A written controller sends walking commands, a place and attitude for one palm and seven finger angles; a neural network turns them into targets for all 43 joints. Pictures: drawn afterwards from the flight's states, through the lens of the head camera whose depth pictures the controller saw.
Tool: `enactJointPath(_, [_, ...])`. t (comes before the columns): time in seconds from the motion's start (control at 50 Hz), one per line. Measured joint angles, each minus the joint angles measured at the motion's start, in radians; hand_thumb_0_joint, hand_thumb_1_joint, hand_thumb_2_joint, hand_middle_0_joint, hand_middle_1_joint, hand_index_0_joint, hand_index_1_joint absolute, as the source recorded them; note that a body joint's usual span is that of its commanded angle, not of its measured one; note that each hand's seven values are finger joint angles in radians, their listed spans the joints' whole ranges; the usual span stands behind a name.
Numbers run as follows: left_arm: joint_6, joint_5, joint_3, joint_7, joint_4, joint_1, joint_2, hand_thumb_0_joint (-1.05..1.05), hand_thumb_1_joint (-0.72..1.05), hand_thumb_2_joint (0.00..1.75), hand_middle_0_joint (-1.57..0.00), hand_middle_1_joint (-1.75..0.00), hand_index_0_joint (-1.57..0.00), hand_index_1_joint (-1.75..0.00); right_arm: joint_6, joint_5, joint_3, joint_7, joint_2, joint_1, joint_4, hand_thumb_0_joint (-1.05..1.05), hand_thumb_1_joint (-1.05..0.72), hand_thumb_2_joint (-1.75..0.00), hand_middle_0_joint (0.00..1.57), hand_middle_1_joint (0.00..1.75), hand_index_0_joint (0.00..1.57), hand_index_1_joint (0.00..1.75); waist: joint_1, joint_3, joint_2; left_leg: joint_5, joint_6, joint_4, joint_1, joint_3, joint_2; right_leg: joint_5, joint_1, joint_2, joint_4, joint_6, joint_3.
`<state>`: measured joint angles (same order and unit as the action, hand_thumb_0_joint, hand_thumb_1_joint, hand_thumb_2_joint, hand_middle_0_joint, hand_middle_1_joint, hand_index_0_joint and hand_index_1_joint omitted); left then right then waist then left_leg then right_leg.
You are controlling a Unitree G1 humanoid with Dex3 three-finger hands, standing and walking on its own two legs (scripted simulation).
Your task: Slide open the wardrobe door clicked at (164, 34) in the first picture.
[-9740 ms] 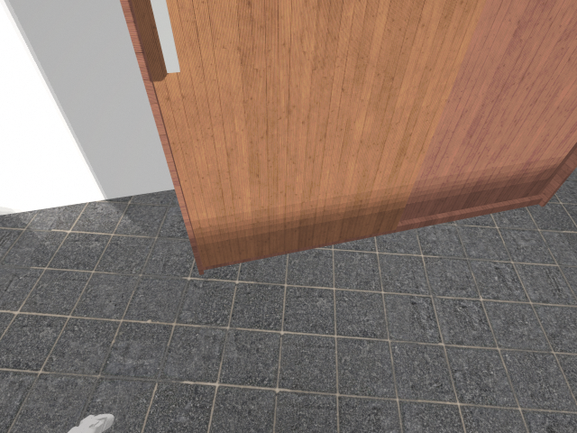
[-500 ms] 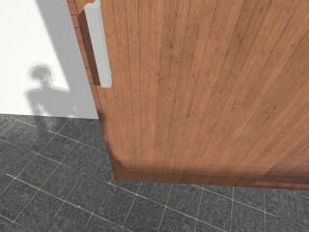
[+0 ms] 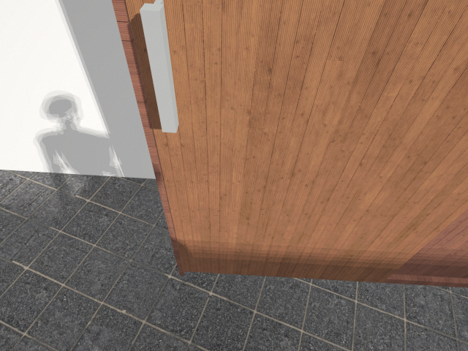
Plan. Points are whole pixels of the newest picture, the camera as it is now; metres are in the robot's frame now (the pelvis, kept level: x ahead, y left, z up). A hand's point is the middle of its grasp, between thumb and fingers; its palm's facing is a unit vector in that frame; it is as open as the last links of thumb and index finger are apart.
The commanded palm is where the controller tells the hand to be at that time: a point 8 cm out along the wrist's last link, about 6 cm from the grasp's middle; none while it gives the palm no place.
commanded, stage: look again from close up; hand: left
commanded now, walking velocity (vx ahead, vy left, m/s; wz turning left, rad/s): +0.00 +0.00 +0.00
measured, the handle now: (165, 71) +0.52 +0.17 +0.22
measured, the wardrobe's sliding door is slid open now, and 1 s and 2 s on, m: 0.00 0.00 0.00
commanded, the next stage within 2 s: none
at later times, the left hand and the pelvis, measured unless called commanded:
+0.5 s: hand out of the picture +0.06 +0.25 -0.16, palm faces +0.02 -0.95 -0.30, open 7.4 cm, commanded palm none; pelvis -0.02 +0.02 -0.01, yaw +0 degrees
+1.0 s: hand out of the picture -0.03 +0.26 -0.17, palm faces -0.02 -0.96 -0.29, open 7.4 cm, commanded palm none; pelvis -0.04 +0.03 +0.00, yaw +0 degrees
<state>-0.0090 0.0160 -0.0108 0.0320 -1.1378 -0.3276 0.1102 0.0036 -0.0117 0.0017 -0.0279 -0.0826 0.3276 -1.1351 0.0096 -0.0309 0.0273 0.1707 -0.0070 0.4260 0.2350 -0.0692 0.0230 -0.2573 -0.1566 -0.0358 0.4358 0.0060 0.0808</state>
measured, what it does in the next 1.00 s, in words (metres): stands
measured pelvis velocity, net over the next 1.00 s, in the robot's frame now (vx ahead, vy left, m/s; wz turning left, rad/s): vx -0.04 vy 0.03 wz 0.00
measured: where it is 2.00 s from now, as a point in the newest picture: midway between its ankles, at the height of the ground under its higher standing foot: outside the picture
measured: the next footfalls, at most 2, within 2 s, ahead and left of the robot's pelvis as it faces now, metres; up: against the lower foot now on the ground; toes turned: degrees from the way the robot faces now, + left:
none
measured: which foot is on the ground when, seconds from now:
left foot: down 0.00-1.00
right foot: down 0.00-1.00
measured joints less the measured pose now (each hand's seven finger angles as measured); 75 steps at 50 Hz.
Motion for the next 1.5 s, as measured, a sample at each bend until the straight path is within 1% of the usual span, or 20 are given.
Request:
enactJointPath(0.06, [-0.002,0.0,0.001,0.001,0.0,-0.001,-0.001,0.0,0.91,0.9,-0.2,-0.3,-0.2,-0.3,0.001,0.0,-0.001,-0.001,-0.004,-0.003,0.0,0.01,-0.92,-0.9,0.19,0.3,0.2,0.29,0.001,0.0,0.001,0.003,-0.002,0.0,-0.002,-0.002,-0.003,-0.002,0.002,-0.003,-0.001,0.003,-0.001])
enactJointPath(0.1, [-0.005,0.008,0.015,-0.006,0.025,-0.005,0.006,0.0,0.91,0.9,-0.2,-0.3,-0.2,-0.3,-0.001,-0.005,0.0,0.009,-0.019,0.0,0.035,0.01,-0.92,-0.9,0.2,0.3,0.2,0.29,-0.01,-0.011,-0.006,0.011,-0.004,0.022,0.01,0.006,-0.003,-0.006,0.0,-0.003,0.007,0.003,0.006])
enactJointPath(0.16, [-0.009,0.009,0.011,-0.003,0.055,-0.01,0.018,0.01,0.91,0.9,-0.2,-0.3,-0.2,-0.3,0.013,-0.006,-0.014,0.003,-0.053,0.005,0.079,0.01,-0.92,-0.9,0.2,0.3,0.2,0.29,-0.019,-0.001,-0.028,0.041,-0.01,0.08,0.039,0.012,-0.002,-0.028,-0.018,-0.005,0.047,0.005,0.011])
enactJointPath(0.24, [-0.003,0.011,-0.001,0.0,0.094,-0.009,0.054,0.01,0.91,0.9,-0.2,-0.3,-0.2,-0.3,0.011,-0.005,-0.027,0.002,-0.09,-0.007,0.116,0.01,-0.91,-0.9,0.2,0.3,0.2,0.29,-0.023,0.028,-0.035,0.074,-0.016,0.129,0.045,0.006,-0.001,-0.055,-0.023,-0.008,0.09,0.009,0.004])
enactJointPath(0.32, [0.0,0.011,-0.012,0.001,0.138,0.02,0.099,0.01,0.91,0.9,-0.2,-0.3,-0.2,-0.3,0.012,-0.003,-0.032,0.004,-0.121,-0.038,0.144,0.0,-0.91,-0.9,0.2,0.3,0.2,0.29,-0.017,0.036,-0.031,0.082,-0.021,0.147,0.04,-0.001,-0.001,-0.063,-0.023,-0.01,0.114,0.013,-0.004])
enactJointPath(0.48, [0.003,0.01,-0.011,-0.007,0.201,0.077,0.17,0.01,0.91,0.9,-0.2,-0.3,-0.2,-0.3,0.002,-0.005,-0.029,0.021,-0.178,-0.108,0.178,0.0,-0.91,-0.9,0.2,0.3,0.2,0.29,-0.01,0.034,-0.03,0.045,-0.028,0.122,0.035,-0.006,-0.005,-0.027,-0.023,-0.013,0.095,0.017,-0.009])
enactJointPath(0.64, [0.009,0.012,0.0,-0.019,0.202,0.082,0.204,0.01,0.91,0.9,-0.2,-0.3,-0.2,-0.3,-0.006,-0.005,-0.022,0.039,-0.209,-0.119,0.175,0.0,-0.91,-0.9,0.2,0.3,0.2,0.29,-0.011,0.028,-0.024,-0.007,-0.037,0.065,0.042,-0.009,-0.014,0.021,-0.034,-0.018,0.047,0.021,-0.01])
enactJointPath(0.82, [0.015,0.011,0.011,-0.024,0.152,0.047,0.205,0.01,0.91,0.9,-0.2,-0.3,-0.2,-0.3,-0.014,0.0,-0.016,0.046,-0.214,-0.095,0.127,0.0,-0.91,-0.9,0.2,0.3,0.2,0.29,-0.009,0.014,-0.019,-0.035,-0.044,0.029,0.04,-0.009,-0.024,0.048,-0.033,-0.025,0.014,0.025,-0.009])
enactJointPath(1.08, [0.013,0.012,0.018,-0.02,0.09,0.014,0.18,0.01,0.91,0.9,-0.2,-0.3,-0.2,-0.3,-0.017,0.007,-0.018,0.045,-0.193,-0.1,0.075,0.0,-0.91,-0.9,0.2,0.3,0.2,0.29,-0.004,-0.001,-0.023,-0.046,-0.047,0.002,0.031,-0.014,-0.032,0.056,-0.029,-0.031,-0.004,0.031,-0.016])
enactJointPath(1.32, [0.003,0.012,0.02,-0.015,0.078,0.041,0.168,0.01,0.91,0.9,-0.2,-0.3,-0.2,-0.3,-0.012,0.01,-0.019,0.045,-0.186,-0.132,0.058,0.0,-0.91,-0.9,0.2,0.3,0.2,0.29,-0.002,0.0,-0.027,-0.047,-0.043,-0.02,0.011,-0.013,-0.033,0.053,-0.012,-0.03,-0.019,0.034,-0.015])
enactJointPath(1.5, [-0.004,0.009,0.021,-0.015,0.08,0.077,0.173,0.01,0.91,0.9,-0.2,-0.3,-0.2,-0.3,-0.004,0.01,-0.015,0.044,-0.19,-0.151,0.05,0.0,-0.91,-0.9,0.2,0.3,0.2,0.29,-0.008,-0.008,-0.022,-0.039,-0.037,-0.028,-0.006,-0.011,-0.026,0.051,0.009,-0.022,-0.037,0.03,-0.014])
